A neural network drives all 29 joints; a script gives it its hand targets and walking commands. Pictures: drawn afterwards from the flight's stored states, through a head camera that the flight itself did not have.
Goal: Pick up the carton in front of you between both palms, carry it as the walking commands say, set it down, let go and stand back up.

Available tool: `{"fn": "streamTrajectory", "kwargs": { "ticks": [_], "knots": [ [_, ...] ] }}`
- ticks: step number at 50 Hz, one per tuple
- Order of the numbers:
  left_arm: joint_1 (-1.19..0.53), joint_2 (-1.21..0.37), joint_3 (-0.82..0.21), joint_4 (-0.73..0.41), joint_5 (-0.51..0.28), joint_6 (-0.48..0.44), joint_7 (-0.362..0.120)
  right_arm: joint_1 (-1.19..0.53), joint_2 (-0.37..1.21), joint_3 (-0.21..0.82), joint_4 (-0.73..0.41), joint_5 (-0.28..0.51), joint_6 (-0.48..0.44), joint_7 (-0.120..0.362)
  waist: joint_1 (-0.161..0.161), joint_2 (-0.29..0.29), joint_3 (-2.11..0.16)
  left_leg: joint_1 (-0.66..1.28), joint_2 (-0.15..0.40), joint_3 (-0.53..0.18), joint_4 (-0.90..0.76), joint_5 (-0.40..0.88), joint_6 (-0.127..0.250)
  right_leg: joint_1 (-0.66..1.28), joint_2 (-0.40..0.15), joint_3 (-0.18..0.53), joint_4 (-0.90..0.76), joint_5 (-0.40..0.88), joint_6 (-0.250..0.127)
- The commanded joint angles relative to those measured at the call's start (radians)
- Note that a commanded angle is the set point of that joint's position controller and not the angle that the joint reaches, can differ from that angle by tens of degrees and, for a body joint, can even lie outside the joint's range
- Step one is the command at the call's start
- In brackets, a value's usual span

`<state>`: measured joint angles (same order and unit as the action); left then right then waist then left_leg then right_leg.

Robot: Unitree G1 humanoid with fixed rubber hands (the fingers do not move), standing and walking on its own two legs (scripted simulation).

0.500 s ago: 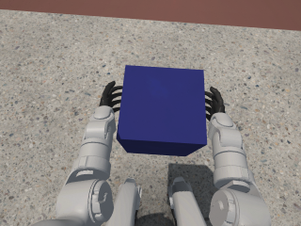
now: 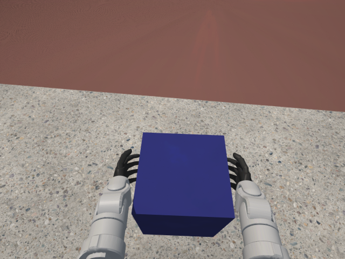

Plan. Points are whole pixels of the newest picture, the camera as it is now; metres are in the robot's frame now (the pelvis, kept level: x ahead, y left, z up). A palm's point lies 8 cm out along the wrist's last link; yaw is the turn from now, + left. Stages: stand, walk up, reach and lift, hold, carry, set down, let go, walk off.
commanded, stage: reach and lift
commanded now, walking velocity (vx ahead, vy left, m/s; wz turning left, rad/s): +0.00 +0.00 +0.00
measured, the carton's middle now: (180, 188) +0.34 -0.01 -0.09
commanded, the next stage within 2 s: hold in 1.26 s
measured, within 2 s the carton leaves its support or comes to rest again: neither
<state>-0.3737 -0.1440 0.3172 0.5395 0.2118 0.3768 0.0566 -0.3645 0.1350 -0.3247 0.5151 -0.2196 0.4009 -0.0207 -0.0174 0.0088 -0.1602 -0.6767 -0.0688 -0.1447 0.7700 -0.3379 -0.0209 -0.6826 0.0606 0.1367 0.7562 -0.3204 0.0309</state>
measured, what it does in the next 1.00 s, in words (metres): stands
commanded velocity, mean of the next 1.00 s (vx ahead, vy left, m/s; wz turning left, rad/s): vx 0.00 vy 0.00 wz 0.00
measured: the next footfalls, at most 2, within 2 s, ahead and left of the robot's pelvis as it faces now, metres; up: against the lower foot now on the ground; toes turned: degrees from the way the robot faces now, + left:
none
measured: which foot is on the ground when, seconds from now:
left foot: down 0.00-1.00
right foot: down 0.00-1.00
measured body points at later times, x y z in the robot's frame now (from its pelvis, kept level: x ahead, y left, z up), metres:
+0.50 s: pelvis +0.00 +0.00 +0.03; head -0.03 +0.00 +0.48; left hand +0.31 +0.15 +0.04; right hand +0.30 -0.16 +0.04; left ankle +0.02 +0.13 -0.71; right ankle +0.03 -0.14 -0.71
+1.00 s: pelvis +0.01 +0.00 +0.04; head -0.02 +0.00 +0.49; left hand +0.32 +0.15 +0.06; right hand +0.31 -0.16 +0.06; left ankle +0.02 +0.13 -0.71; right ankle +0.03 -0.14 -0.71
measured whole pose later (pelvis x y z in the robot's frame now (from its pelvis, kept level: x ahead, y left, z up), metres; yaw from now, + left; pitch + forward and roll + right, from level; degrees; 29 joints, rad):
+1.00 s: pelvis +0.01 +0.00 +0.04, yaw +0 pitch -3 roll +0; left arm -0.26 -0.15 0.24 0.33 0.28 0.65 0.01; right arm -0.26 0.15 -0.23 0.31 -0.28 0.67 0.00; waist -0.01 0.00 -0.02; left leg -0.12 -0.04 -0.15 0.40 -0.22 -0.01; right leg -0.13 0.03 0.13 0.39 -0.20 0.02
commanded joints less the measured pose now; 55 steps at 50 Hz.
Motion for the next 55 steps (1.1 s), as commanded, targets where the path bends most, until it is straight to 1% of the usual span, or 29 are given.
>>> {"fn": "streamTrajectory", "kwargs": {
  "ticks": [1, 5, 8, 11, 14, 17, 19, 23, 27, 31, 35, 41, 46, 55],
  "knots": [
    [-0.464, -1.037, -0.613, -0.003, -0.160, 0.017, -0.262, -0.479, 1.018, 0.618, -0.014, 0.168, 0.005, 0.248, 0.001, -0.002, -0.418, 0.321, -0.044, 0.059, -0.167, 0.346, 0.004, 0.380, 0.054, -0.064, -0.148, 0.355, -0.014],
    [-0.403, -1.029, -0.646, -0.065, -0.173, 0.071, -0.270, -0.417, 1.014, 0.656, -0.075, 0.184, 0.057, 0.250, 0.006, -0.004, -0.336, 0.419, -0.036, 0.057, -0.252, 0.381, 0.003, 0.479, 0.047, -0.060, -0.232, 0.393, -0.013],
    [-0.368, -1.017, -0.670, -0.121, -0.185, 0.120, -0.275, -0.382, 1.008, 0.686, -0.131, 0.198, 0.104, 0.252, 0.011, -0.006, -0.268, 0.483, -0.033, 0.058, -0.311, 0.388, 0.002, 0.542, 0.043, -0.060, -0.290, 0.398, -0.012],
    [-0.337, -1.003, -0.649, -0.137, -0.181, 0.167, -0.282, -0.357, 0.992, 0.669, -0.153, 0.194, 0.149, 0.254, 0.015, -0.005, -0.174, 0.513, -0.030, 0.062, -0.360, 0.334, 0.001, 0.558, 0.037, -0.063, -0.340, 0.335, -0.014],
    [-0.337, -0.985, -0.604, -0.123, -0.162, 0.197, -0.294, -0.353, 0.978, 0.622, -0.136, 0.173, 0.179, 0.259, 0.015, -0.008, -0.079, 0.504, -0.029, 0.067, -0.390, 0.242, 0.004, 0.549, 0.033, -0.067, -0.372, 0.241, -0.017],
    [-0.387, -0.975, -0.555, -0.099, -0.139, 0.205, -0.308, -0.394, 0.972, 0.564, -0.107, 0.147, 0.188, 0.266, 0.010, -0.009, -0.021, 0.476, -0.025, 0.074, -0.396, 0.152, 0.010, 0.531, 0.030, -0.072, -0.378, 0.153, -0.021],
    [-0.440, -0.989, -0.558, -0.102, -0.142, 0.200, -0.317, -0.441, 0.988, 0.564, -0.108, 0.150, 0.184, 0.272, 0.007, -0.008, -0.033, 0.475, -0.023, 0.077, -0.390, 0.124, 0.014, 0.535, 0.029, -0.075, -0.372, 0.128, -0.022],
    [-0.513, -1.013, -0.585, -0.126, -0.159, 0.190, -0.324, -0.517, 1.018, 0.597, -0.134, 0.168, 0.176, 0.278, 0.008, -0.010, -0.112, 0.493, -0.021, 0.079, -0.375, 0.143, 0.016, 0.570, 0.029, -0.078, -0.354, 0.156, -0.018],
    [-0.519, -1.010, -0.585, -0.129, -0.156, 0.193, -0.322, -0.534, 1.021, 0.608, -0.140, 0.171, 0.179, 0.278, 0.016, -0.010, -0.135, 0.501, -0.022, 0.080, -0.377, 0.143, 0.015, 0.586, 0.030, -0.077, -0.355, 0.158, -0.015],
    [-0.500, -1.001, -0.584, -0.131, -0.150, 0.203, -0.319, -0.516, 1.012, 0.608, -0.136, 0.167, 0.188, 0.278, 0.019, -0.006, -0.130, 0.518, -0.024, 0.083, -0.387, 0.161, 0.012, 0.593, 0.032, -0.077, -0.365, 0.174, -0.013],
    [-0.473, -0.992, -0.591, -0.148, -0.152, 0.214, -0.316, -0.482, 1.001, 0.607, -0.146, 0.164, 0.196, 0.276, 0.016, -0.004, -0.130, 0.545, -0.027, 0.084, -0.397, 0.211, 0.008, 0.608, 0.034, -0.079, -0.376, 0.222, -0.012],
    [-0.426, -0.989, -0.614, -0.192, -0.171, 0.227, -0.312, -0.432, 0.989, 0.621, -0.191, 0.177, 0.209, 0.272, 0.009, -0.004, -0.139, 0.582, -0.031, 0.078, -0.408, 0.295, 0.002, 0.638, 0.038, -0.079, -0.387, 0.301, -0.010],
    [-0.388, -0.984, -0.629, -0.228, -0.185, 0.240, -0.307, -0.398, 0.980, 0.639, -0.231, 0.190, 0.222, 0.270, 0.009, -0.006, -0.139, 0.602, -0.034, 0.073, -0.417, 0.346, 0.000, 0.660, 0.041, -0.077, -0.395, 0.350, -0.007],
    [-0.354, -0.975, -0.642, -0.273, -0.197, 0.263, -0.302, -0.369, 0.967, 0.656, -0.276, 0.206, 0.245, 0.267, 0.013, -0.007, -0.120, 0.623, -0.037, 0.071, -0.428, 0.374, -0.003, 0.672, 0.044, -0.073, -0.408, 0.371, -0.006]
  ]
}}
